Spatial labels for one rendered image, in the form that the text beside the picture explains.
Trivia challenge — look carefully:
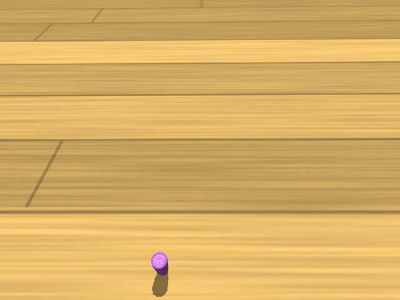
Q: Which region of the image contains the cup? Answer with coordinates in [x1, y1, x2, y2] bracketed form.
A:
[151, 252, 168, 276]

